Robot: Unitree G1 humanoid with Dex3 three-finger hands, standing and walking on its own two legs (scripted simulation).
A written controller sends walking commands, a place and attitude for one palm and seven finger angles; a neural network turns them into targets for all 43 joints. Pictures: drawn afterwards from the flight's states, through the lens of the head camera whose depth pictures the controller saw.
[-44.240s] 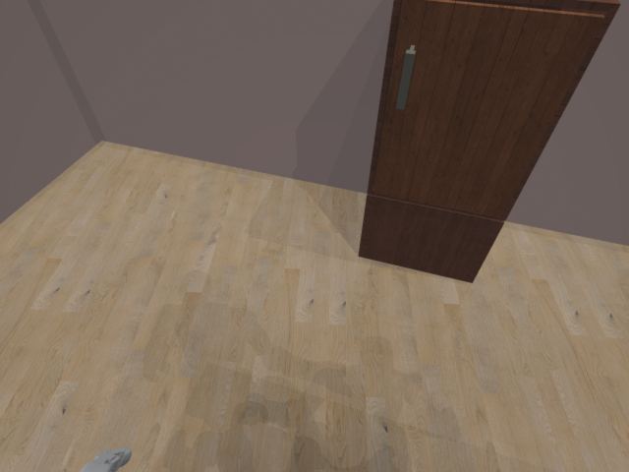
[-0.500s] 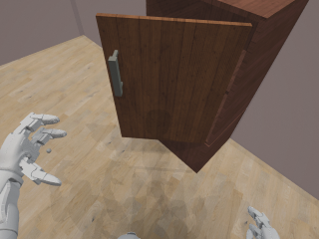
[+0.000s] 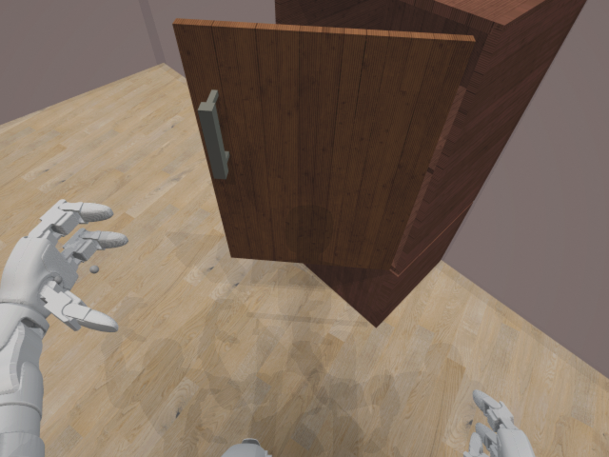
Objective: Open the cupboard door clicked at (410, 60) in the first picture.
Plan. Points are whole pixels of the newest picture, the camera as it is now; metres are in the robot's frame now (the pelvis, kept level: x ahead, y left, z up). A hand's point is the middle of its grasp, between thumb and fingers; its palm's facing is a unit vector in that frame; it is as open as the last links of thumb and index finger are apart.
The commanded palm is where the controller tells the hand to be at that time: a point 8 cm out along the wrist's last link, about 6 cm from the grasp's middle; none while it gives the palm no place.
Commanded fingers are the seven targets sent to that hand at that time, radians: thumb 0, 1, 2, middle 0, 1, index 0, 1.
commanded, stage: move the hooked fingers beside the handle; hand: left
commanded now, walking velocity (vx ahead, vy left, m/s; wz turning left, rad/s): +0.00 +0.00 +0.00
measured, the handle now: (217, 136) +0.59 +0.19 +0.07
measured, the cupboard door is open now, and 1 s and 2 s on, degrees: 41 41 41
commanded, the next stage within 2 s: none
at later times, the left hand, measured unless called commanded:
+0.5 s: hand (129, 219) +0.39 +0.26 +0.09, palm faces -0.07 -1.00 +0.00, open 14.0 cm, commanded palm +0.38 +0.31 +0.08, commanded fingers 0.00 -0.50 0.30 -0.30 -1.20 -0.30 -1.20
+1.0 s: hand (160, 177) +0.48 +0.25 +0.08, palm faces -0.04 -1.00 -0.02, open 14.0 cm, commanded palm +0.47 +0.30 +0.08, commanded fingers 0.00 -0.50 0.30 -0.30 -1.20 -0.30 -1.20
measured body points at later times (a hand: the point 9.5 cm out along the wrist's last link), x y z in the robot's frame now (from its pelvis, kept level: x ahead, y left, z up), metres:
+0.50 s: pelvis +0.01 +0.02 +0.00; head +0.07 +0.03 +0.44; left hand +0.39 +0.32 +0.09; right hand +0.10 -0.25 -0.10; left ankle +0.04 +0.12 -0.70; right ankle -0.01 -0.11 -0.70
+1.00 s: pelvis +0.00 +0.02 -0.02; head +0.11 +0.04 +0.42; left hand +0.47 +0.30 +0.08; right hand +0.02 -0.26 -0.12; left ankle +0.04 +0.12 -0.70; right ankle -0.01 -0.11 -0.70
